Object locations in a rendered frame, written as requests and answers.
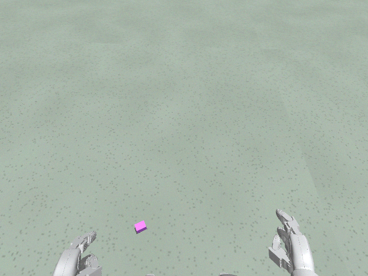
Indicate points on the left robot hand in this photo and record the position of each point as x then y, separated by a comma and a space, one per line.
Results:
70, 262

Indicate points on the small box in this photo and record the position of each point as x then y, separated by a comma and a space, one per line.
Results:
140, 226

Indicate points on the right robot hand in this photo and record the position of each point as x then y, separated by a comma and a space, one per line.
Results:
298, 255

